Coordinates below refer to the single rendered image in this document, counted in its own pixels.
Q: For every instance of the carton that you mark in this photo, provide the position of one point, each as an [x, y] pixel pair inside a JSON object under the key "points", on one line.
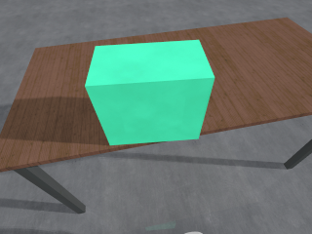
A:
{"points": [[150, 92]]}

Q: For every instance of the table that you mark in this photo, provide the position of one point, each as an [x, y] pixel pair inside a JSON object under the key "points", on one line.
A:
{"points": [[262, 74]]}

